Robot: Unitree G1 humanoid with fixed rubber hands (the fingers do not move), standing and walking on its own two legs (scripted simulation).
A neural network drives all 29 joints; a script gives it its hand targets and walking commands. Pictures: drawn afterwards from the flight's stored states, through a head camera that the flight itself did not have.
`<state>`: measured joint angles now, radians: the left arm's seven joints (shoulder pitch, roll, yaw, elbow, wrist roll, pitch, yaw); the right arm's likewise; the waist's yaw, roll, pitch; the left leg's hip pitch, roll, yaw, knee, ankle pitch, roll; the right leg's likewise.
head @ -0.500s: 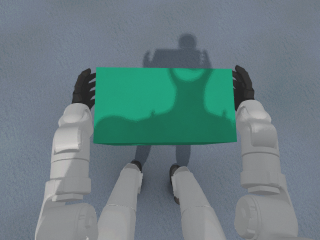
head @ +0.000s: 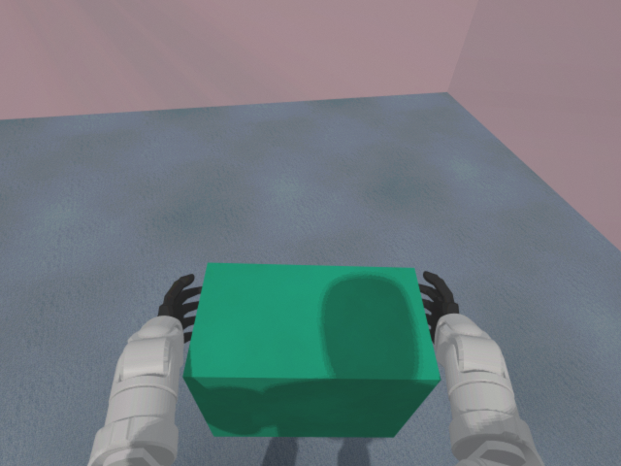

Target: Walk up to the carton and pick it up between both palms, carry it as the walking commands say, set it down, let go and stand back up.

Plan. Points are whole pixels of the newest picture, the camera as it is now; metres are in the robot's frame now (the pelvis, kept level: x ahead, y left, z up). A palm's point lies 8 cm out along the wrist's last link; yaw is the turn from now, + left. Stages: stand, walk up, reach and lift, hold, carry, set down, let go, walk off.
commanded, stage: reach and lift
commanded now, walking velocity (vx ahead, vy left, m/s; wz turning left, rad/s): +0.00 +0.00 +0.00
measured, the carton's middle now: (308, 357) +0.30 +0.01 -0.05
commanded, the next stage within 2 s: hold in 1.62 s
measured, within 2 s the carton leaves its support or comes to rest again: neither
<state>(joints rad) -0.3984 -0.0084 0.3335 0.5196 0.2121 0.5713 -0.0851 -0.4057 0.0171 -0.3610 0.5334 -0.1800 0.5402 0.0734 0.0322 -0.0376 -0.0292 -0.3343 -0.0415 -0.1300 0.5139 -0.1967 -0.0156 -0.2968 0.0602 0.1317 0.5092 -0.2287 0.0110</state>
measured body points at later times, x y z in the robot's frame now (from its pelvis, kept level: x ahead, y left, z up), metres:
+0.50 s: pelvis +0.03 +0.00 +0.02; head +0.01 +0.02 +0.46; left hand +0.30 +0.19 +0.02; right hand +0.31 -0.19 +0.04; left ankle +0.05 +0.13 -0.74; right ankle +0.03 -0.13 -0.74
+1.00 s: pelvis +0.00 +0.01 +0.01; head -0.01 +0.02 +0.46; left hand +0.31 +0.19 +0.02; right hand +0.31 -0.19 +0.04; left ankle +0.05 +0.13 -0.74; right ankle +0.03 -0.13 -0.74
